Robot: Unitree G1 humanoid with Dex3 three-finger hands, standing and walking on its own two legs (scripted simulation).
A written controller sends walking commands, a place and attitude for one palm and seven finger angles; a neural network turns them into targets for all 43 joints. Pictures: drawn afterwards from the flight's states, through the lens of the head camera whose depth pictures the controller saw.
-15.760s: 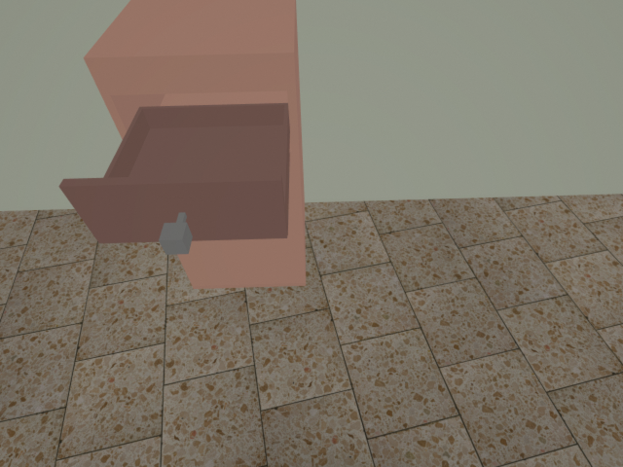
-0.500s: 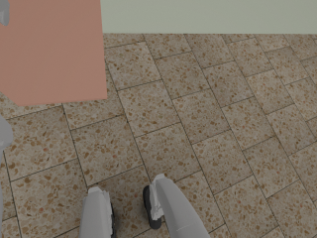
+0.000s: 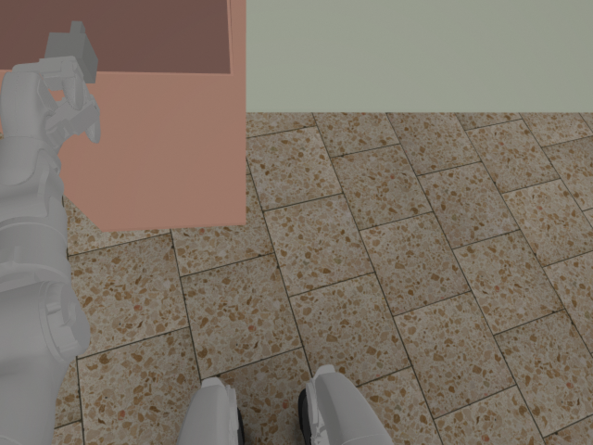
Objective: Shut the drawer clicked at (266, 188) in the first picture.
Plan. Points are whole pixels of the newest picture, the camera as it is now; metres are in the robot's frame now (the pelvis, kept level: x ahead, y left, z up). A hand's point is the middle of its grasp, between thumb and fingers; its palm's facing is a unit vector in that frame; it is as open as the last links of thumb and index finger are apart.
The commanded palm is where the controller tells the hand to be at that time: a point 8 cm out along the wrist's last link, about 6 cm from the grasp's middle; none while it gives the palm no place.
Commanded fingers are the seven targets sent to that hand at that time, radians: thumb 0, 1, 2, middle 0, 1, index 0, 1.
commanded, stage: draw the hand back to the body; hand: left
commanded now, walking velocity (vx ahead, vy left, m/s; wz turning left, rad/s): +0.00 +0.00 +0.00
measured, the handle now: (75, 47) +0.63 +0.24 +0.06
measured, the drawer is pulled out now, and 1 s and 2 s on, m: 0.00 0.00 0.00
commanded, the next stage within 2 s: step back with the hand held close in 1.42 s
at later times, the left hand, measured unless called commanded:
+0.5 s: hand (29, 172) +0.40 +0.21 +0.13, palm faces +0.03 -1.00 -0.06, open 3.3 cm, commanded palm +0.36 +0.26 +0.14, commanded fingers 0.00 0.90 0.90 -1.40 -1.60 -1.40 -1.60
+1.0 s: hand out of the picture +0.26 +0.22 +0.22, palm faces +0.37 -0.88 -0.31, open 3.2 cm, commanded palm +0.21 +0.26 +0.23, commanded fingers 0.00 0.90 0.90 -1.40 -1.60 -1.40 -1.60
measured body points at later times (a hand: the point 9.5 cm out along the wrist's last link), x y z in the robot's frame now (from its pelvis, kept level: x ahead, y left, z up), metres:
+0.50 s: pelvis +0.04 -0.01 +0.06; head +0.10 +0.00 +0.50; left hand +0.39 +0.27 +0.14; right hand +0.17 -0.25 -0.05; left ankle +0.00 +0.09 -0.64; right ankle +0.02 -0.14 -0.64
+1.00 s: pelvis +0.03 -0.02 +0.09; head +0.01 -0.05 +0.54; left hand +0.23 +0.26 +0.24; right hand +0.23 -0.23 +0.01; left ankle +0.00 +0.09 -0.64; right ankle +0.02 -0.14 -0.64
